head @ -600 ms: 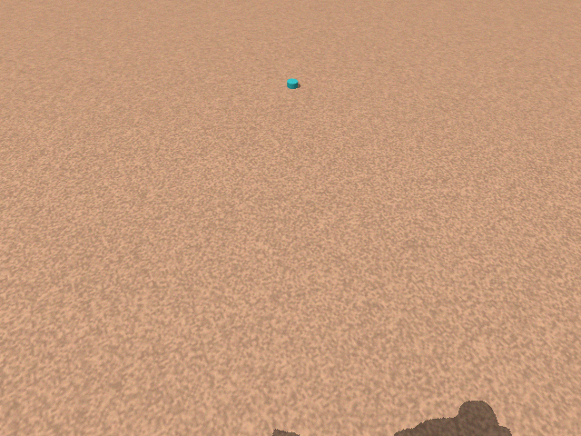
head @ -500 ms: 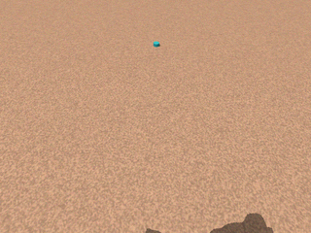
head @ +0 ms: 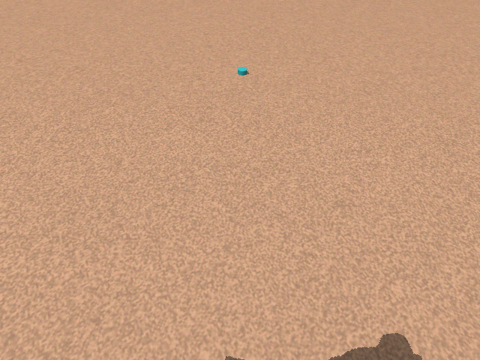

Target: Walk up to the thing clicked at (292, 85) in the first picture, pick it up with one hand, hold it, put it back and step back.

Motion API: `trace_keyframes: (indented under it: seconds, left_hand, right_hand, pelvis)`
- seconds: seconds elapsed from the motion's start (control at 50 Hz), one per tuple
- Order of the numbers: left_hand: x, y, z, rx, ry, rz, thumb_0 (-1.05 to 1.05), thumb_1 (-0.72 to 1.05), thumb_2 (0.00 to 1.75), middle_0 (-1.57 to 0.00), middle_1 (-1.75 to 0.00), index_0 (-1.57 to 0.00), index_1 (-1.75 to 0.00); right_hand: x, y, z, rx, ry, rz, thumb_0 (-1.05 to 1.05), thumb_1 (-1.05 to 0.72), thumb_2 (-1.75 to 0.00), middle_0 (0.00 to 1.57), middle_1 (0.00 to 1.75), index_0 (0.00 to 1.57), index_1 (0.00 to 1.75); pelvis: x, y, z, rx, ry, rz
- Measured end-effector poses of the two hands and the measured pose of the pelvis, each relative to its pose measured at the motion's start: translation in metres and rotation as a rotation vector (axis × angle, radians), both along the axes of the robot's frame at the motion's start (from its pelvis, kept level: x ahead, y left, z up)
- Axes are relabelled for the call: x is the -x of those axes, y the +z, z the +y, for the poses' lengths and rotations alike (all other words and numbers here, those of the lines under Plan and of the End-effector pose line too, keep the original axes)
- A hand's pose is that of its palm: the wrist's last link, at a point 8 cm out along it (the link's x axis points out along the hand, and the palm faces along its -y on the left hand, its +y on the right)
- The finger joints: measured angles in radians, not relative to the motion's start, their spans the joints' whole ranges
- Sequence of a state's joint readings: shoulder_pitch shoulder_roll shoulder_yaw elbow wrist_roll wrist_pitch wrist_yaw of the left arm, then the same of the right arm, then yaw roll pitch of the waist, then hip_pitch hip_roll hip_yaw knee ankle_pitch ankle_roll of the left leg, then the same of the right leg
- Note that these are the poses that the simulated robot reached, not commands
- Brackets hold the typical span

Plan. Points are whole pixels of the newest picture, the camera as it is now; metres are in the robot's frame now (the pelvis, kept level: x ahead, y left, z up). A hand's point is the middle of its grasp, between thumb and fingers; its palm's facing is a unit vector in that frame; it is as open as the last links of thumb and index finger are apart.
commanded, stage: stand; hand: left
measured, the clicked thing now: (242, 71) +2.34 -0.09 -0.76
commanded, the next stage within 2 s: walk up in 0.52 s
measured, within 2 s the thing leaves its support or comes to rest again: neither
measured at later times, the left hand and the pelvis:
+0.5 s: hand out of the picture +0.08 +0.25 -0.16, palm faces -0.04 -0.94 -0.34, open 7.4 cm; pelvis +0.00 +0.00 +0.00, yaw +0 degrees
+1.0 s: hand (136, 330) +0.20 +0.20 -0.13, palm faces -0.03 -0.91 -0.42, open 7.4 cm; pelvis +0.13 -0.10 -0.01, yaw -5 degrees
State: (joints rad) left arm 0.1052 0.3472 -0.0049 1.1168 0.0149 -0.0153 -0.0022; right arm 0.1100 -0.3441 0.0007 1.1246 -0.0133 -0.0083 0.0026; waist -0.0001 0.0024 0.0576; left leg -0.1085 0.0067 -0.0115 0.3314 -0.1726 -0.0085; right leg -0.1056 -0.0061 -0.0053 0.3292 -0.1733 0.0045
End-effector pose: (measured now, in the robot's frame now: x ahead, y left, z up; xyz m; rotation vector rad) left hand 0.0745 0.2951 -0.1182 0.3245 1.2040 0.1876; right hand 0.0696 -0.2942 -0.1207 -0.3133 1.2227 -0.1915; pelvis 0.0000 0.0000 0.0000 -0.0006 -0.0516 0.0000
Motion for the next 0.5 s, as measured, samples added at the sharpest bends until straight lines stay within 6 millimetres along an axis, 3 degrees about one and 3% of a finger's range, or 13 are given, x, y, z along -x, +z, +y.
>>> trace_keyframes:
  seconds: [0.5]
  left_hand:
    - [0.0024,-0.0007,0.0021,0.001,-0.002,0.012,0.01,0.9,0.9,-0.2,-0.3,-0.2,-0.3]
  right_hand:
    - [0.0019,0.0002,0.0007,0.002,-0.001,0.014,0.0,-0.91,-0.9,0.21,0.3,0.2,0.3]
  pelvis:
    - [-0.0024,0.0004,0.0017,-0.001,0.0,0.006]
